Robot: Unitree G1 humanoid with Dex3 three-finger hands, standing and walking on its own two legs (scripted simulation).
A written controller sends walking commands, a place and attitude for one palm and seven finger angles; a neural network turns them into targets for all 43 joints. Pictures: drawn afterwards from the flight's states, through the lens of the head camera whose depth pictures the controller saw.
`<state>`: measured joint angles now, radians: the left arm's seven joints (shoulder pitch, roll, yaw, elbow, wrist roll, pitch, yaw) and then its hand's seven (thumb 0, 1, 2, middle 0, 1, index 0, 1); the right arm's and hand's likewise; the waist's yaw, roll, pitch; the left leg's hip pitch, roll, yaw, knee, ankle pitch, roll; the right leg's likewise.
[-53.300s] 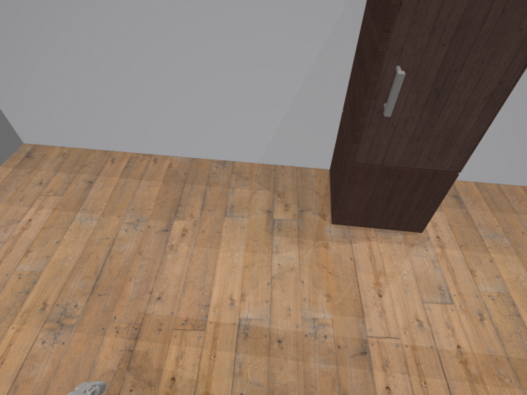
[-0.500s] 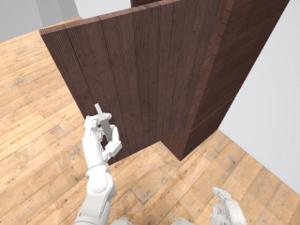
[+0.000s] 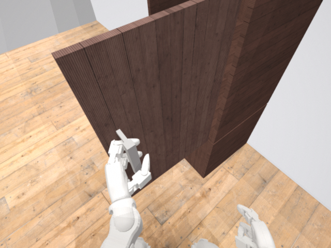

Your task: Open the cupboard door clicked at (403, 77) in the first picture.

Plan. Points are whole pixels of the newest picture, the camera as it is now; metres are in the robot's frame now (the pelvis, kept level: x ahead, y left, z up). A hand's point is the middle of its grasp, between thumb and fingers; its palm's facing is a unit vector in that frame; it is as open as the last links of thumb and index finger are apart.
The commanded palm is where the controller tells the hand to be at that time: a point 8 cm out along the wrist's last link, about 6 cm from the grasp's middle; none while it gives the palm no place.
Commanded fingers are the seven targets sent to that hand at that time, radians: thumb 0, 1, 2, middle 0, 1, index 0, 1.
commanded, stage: open thumb and fingers to let go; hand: left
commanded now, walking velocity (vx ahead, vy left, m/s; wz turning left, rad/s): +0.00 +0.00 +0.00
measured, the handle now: (130, 154) +0.33 +0.11 +0.04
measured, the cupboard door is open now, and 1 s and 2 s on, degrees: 90 92 92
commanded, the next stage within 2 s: slide the hand sideways off the handle in 0.60 s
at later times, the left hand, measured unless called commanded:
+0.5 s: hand (142, 170) +0.29 +0.07 +0.05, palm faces +0.29 -0.96 -0.02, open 14.5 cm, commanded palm +0.24 +0.11 +0.05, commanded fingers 0.00 -0.50 0.30 -0.17 -0.45 -0.17 -0.45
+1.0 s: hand (138, 189) +0.24 +0.07 +0.05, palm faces -0.15 -0.99 +0.04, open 16.3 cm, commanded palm +0.22 +0.12 +0.05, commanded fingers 0.00 -0.50 0.30 -0.15 -0.30 -0.15 -0.30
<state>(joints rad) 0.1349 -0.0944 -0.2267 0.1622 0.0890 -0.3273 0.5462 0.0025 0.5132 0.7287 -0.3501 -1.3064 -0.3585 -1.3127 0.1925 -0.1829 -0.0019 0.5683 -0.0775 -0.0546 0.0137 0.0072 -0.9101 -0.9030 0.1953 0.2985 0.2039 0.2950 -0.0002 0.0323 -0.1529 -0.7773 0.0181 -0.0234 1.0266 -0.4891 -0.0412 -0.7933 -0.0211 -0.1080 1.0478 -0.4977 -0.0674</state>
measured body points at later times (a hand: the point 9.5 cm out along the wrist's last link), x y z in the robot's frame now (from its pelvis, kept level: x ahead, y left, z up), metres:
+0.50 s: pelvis -0.01 +0.02 +0.00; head +0.04 +0.00 +0.44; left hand +0.27 +0.12 +0.05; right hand +0.15 -0.20 -0.11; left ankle +0.01 +0.15 -0.67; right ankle +0.01 -0.07 -0.67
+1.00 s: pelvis -0.02 +0.03 -0.01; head +0.03 +0.01 +0.44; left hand +0.24 +0.13 +0.05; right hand +0.15 -0.20 -0.09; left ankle +0.01 +0.15 -0.67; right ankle +0.01 -0.07 -0.67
